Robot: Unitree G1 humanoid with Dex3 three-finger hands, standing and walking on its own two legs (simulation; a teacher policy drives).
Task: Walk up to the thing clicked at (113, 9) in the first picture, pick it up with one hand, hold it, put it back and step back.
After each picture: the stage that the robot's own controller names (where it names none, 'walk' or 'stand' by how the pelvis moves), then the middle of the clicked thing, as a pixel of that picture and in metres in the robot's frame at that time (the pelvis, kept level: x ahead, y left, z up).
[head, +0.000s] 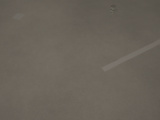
stand; (112, 9) +2.09 -0.49 -0.72
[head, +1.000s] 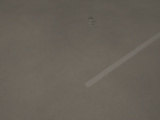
walk; (90, 21) +2.00 -0.02 -0.69
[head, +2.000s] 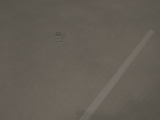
walk; (58, 37) +1.42 +0.30 -0.71
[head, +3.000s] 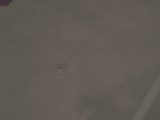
walk; (60, 69) +0.95 +0.27 -0.72
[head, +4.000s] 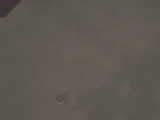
walk; (61, 100) +0.63 +0.25 -0.71
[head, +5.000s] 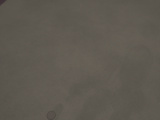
stand; (52, 117) +0.44 +0.23 -0.70
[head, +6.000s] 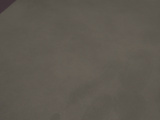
stand; out of the picture +0.42 +0.23 -0.72
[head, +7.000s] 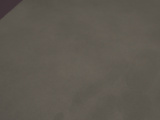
stand; out of the picture +0.43 +0.23 -0.72
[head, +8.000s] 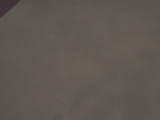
stand; out of the picture +0.42 +0.24 -0.72
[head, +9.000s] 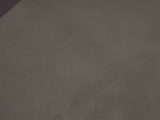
stand; out of the picture +0.42 +0.23 -0.73
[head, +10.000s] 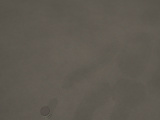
go down; (46, 113) +0.42 +0.24 -0.71
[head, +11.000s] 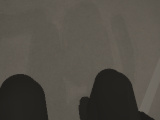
go down; out of the picture +0.47 +0.30 -0.27
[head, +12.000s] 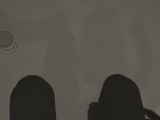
close in; (6, 43) +0.48 +0.29 -0.29
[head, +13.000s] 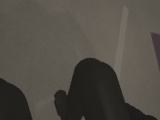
close in; out of the picture +0.45 +0.33 -0.22
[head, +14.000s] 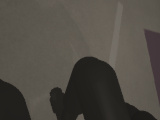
close; out of the picture +0.45 +0.34 -0.22
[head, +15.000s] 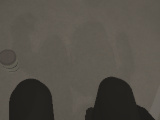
lift; (10, 61) +0.44 +0.27 -0.29
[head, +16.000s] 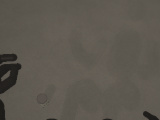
lift; (43, 100) +0.42 +0.21 -0.57
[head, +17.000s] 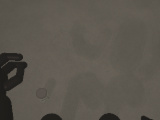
stand; (42, 95) +0.41 +0.22 -0.55
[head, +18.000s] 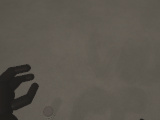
stand; (49, 113) +0.40 +0.21 -0.62
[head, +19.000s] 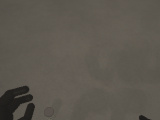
hold; (49, 114) +0.40 +0.21 -0.63
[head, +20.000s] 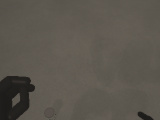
stand; (50, 114) +0.39 +0.21 -0.61
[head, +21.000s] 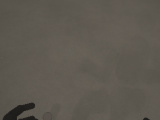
close; (48, 119) +0.40 +0.22 -0.65
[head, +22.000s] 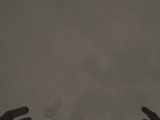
stand; (49, 114) +0.39 +0.21 -0.62
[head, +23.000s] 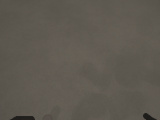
stand; out of the picture +0.39 +0.21 -0.64
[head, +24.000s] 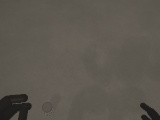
close; (48, 109) +0.41 +0.21 -0.60
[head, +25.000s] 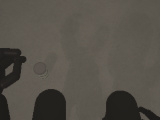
close; (41, 71) +0.45 +0.23 -0.40
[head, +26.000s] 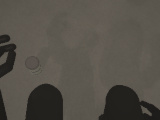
close; (34, 66) +0.46 +0.24 -0.34
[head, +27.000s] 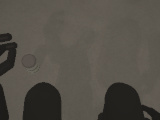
close; (31, 64) +0.46 +0.24 -0.32
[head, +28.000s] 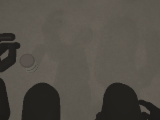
close; (29, 64) +0.46 +0.24 -0.33
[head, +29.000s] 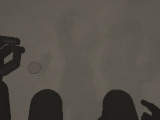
close; (36, 70) +0.46 +0.23 -0.38
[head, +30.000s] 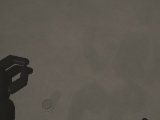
close; (48, 106) +0.41 +0.21 -0.59
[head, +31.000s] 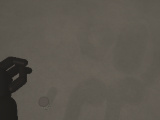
crouch; (45, 103) +0.40 +0.22 -0.61
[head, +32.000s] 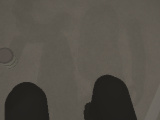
crouch; (7, 58) +0.46 +0.25 -0.31
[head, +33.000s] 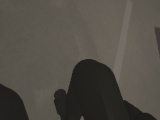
lower; out of the picture +0.44 +0.31 -0.23
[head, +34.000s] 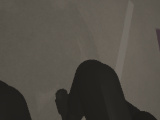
lower; out of the picture +0.43 +0.32 -0.23
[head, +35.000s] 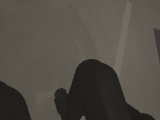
lower; out of the picture +0.43 +0.32 -0.23
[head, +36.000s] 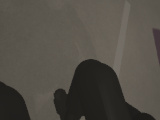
lower; out of the picture +0.43 +0.32 -0.23
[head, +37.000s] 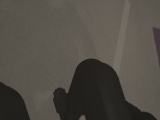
loosen; out of the picture +0.44 +0.32 -0.23
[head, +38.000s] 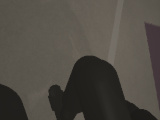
withdraw; out of the picture +0.48 +0.36 -0.25
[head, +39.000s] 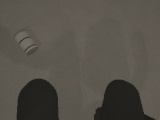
walk; (25, 42) +0.55 +0.27 -0.33
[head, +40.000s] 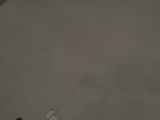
stand; (52, 118) +0.49 +0.20 -0.68
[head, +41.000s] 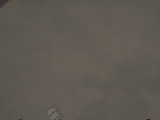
stand; (53, 115) +0.51 +0.20 -0.69
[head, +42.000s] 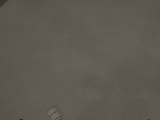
stand; (54, 115) +0.51 +0.20 -0.69
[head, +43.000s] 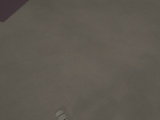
stand; (61, 116) +0.53 +0.18 -0.75
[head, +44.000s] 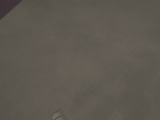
stand; (58, 119) +0.49 +0.20 -0.75
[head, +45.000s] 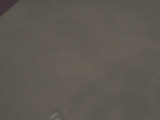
walk; (56, 119) +0.49 +0.20 -0.75
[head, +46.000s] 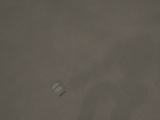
walk; (58, 88) +0.62 +0.23 -0.72
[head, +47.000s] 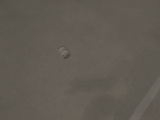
walk; (63, 52) +0.96 +0.16 -0.72
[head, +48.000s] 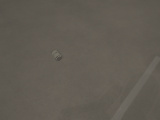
stand; (56, 55) +1.12 +0.21 -0.73
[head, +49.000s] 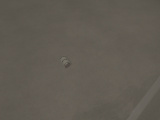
stand; (65, 61) +1.08 +0.19 -0.75
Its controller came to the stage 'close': yes
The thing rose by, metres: 0.01
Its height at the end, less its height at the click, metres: -0.02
